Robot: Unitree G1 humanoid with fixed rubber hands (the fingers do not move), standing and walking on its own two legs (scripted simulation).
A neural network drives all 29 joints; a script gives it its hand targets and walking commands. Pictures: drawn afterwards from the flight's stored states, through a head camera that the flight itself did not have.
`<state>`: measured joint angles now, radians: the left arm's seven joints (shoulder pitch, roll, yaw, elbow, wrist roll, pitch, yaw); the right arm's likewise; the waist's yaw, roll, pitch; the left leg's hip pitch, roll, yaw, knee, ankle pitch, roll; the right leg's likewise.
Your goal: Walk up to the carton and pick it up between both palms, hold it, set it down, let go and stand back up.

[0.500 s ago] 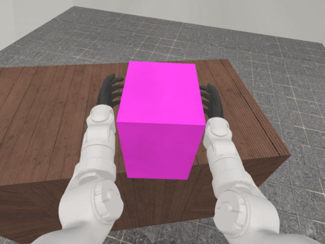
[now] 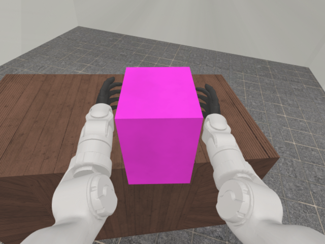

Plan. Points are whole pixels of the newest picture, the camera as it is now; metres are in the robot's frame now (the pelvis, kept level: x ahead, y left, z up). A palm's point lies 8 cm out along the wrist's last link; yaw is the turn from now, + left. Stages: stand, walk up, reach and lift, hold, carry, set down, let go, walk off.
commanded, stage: reach and lift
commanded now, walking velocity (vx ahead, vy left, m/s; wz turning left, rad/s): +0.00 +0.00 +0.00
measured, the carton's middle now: (158, 126) +0.44 +0.03 +0.07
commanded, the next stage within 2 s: none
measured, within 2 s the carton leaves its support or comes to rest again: neither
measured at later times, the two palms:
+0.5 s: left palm (116, 93) +0.44 +0.14 +0.18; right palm (222, 105) +0.43 -0.13 +0.17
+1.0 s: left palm (106, 88) +0.41 +0.16 +0.22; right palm (221, 100) +0.41 -0.11 +0.20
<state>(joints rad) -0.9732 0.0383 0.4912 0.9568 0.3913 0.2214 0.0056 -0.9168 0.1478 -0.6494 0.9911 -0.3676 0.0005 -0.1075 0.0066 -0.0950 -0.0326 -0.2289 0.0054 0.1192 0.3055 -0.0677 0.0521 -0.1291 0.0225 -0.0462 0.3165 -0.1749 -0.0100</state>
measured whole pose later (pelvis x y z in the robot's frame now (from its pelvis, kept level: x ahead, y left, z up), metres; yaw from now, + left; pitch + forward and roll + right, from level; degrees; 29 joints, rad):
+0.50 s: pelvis +0.02 -0.01 +0.00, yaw +0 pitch -3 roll -1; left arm -0.94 0.03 0.38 0.79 0.31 0.40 0.06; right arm -0.90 0.05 -0.34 1.00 -0.09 0.09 -0.15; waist -0.02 -0.08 -0.04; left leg -0.16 0.02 0.12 0.32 -0.12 0.03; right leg -0.03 0.04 -0.04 0.28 -0.20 -0.02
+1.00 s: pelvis +0.02 -0.01 +0.00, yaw +1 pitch -6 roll -1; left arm -0.85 0.03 0.40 0.50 0.32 0.56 -0.02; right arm -0.85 0.03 -0.10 0.80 0.09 0.21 -0.24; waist -0.05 -0.06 -0.01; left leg -0.10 0.01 0.10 0.30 -0.10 0.04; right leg 0.03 0.03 -0.06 0.27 -0.19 -0.02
